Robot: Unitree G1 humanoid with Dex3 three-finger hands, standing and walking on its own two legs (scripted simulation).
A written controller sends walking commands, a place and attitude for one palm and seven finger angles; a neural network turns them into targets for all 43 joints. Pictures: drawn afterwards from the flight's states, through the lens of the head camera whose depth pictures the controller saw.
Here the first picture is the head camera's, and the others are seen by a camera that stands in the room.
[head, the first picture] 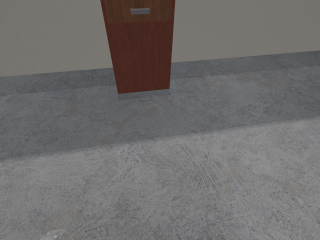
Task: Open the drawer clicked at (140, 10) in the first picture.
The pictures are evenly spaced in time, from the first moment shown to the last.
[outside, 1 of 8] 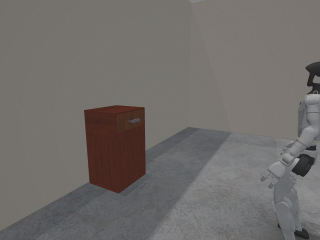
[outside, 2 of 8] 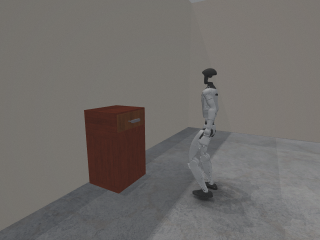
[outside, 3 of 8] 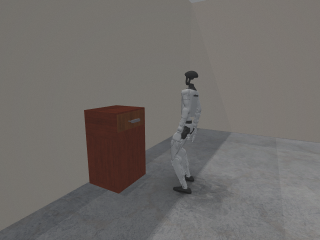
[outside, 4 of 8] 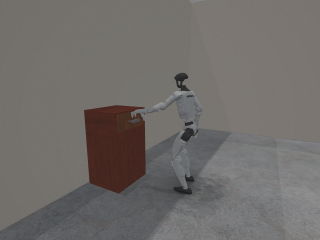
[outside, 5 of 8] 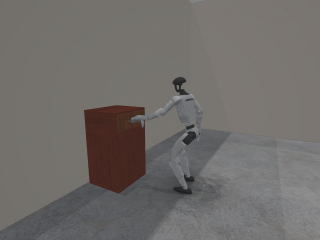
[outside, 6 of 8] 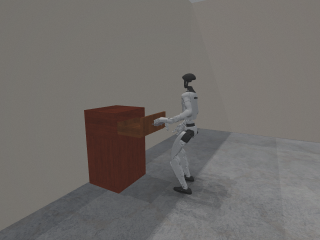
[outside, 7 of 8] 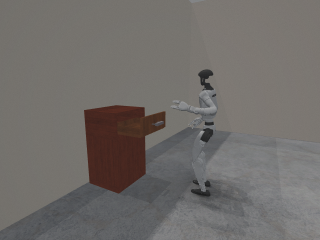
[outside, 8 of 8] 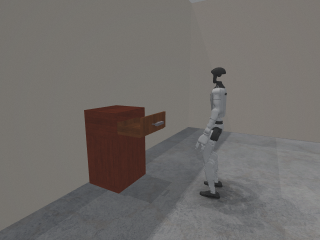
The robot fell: no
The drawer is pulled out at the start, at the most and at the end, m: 0.00 0.30 0.30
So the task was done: yes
